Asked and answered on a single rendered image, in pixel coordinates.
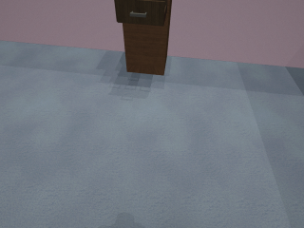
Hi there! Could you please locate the cabinet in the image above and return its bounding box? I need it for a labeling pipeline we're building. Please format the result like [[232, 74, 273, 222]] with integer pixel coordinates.
[[123, 0, 172, 76]]

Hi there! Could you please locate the handle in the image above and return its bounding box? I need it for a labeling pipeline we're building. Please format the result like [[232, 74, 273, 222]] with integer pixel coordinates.
[[129, 10, 147, 18]]

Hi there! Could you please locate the drawer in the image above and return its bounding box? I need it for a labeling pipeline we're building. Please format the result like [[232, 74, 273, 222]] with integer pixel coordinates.
[[114, 0, 168, 27]]

